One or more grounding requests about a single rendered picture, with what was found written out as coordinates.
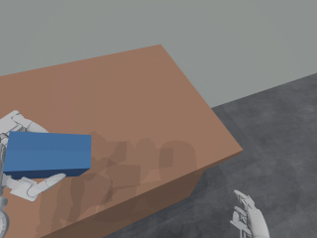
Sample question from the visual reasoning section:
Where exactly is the robot left hand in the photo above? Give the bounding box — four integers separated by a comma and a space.
0, 110, 66, 202

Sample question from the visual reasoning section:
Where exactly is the sponge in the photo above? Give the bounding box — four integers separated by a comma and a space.
2, 131, 92, 180

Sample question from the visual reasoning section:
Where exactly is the robot right hand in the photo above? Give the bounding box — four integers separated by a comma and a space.
230, 189, 270, 238

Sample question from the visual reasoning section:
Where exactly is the left robot forearm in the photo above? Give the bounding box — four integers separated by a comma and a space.
0, 195, 10, 238

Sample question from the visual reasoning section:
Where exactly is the table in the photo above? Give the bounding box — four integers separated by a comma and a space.
0, 44, 243, 238

